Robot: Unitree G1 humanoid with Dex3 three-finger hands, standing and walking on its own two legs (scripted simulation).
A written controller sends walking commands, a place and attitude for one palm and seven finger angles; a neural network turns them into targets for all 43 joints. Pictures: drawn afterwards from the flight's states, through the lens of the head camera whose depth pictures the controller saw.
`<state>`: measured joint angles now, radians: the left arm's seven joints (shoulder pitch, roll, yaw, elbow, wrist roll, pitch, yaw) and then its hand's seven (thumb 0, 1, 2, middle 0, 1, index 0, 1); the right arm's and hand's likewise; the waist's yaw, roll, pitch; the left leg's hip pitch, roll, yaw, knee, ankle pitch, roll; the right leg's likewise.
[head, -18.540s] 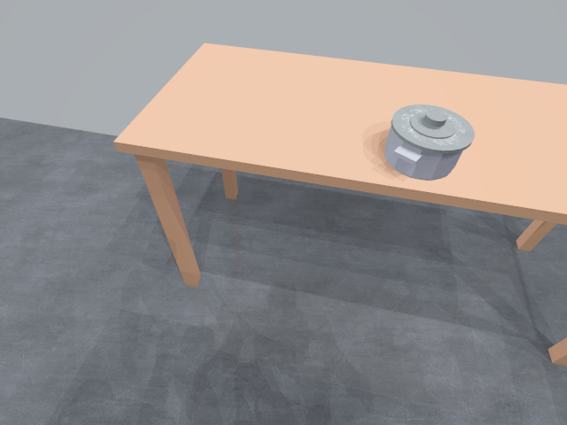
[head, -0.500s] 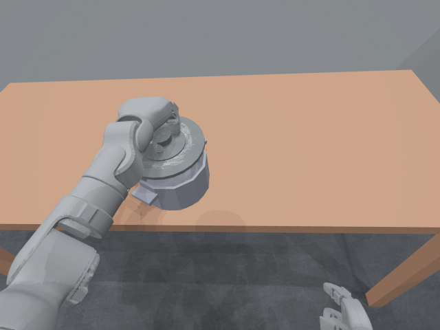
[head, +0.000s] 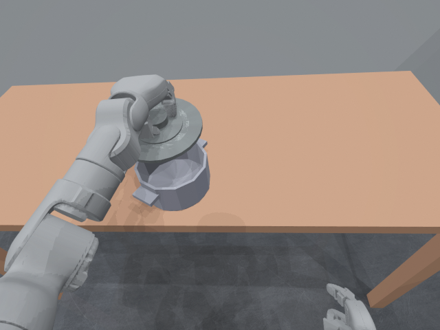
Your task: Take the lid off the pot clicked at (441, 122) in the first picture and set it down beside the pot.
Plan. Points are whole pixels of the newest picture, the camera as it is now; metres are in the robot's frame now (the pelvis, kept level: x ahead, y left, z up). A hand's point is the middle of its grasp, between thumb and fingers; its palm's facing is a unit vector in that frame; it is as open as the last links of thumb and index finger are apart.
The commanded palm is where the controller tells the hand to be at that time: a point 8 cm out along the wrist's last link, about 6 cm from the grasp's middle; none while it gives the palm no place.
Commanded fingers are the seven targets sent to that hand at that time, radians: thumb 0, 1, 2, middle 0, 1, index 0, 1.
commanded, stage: lift the lid straight up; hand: left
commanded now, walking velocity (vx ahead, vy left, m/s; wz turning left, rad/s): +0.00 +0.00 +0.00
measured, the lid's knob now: (156, 119) +0.47 +0.14 +0.15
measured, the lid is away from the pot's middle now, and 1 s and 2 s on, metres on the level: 0.01 0.02 0.14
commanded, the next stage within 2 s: move the lid sideways beside the pot in 0.78 s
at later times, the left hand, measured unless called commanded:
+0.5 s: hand (145, 100) +0.44 +0.13 +0.22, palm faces -0.16 -0.03 -0.99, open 7.4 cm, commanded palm +0.41 +0.15 +0.29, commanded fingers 0.00 0.69 0.95 -0.90 -1.02 -0.88 -1.00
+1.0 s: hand (141, 92) +0.44 +0.14 +0.23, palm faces -0.15 -0.04 -0.99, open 7.3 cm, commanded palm +0.41 +0.15 +0.30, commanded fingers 0.00 0.69 0.95 -0.90 -1.02 -0.88 -1.00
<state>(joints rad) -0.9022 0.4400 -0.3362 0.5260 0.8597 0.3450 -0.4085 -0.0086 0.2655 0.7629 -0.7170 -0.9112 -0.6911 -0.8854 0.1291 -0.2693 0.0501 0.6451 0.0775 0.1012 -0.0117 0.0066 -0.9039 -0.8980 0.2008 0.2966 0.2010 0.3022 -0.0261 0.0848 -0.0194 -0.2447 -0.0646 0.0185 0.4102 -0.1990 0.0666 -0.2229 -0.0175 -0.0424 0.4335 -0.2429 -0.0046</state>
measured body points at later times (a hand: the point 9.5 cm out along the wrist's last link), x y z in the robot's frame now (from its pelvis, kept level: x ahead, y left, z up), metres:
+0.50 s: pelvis +0.00 +0.00 +0.00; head +0.00 -0.03 +0.45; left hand +0.44 +0.13 +0.27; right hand +0.16 -0.23 -0.11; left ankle +0.01 +0.08 -0.74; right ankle -0.01 -0.12 -0.74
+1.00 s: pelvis -0.01 +0.01 +0.00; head +0.00 -0.03 +0.45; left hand +0.44 +0.14 +0.29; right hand +0.16 -0.22 -0.11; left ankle +0.01 +0.08 -0.74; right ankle -0.01 -0.12 -0.74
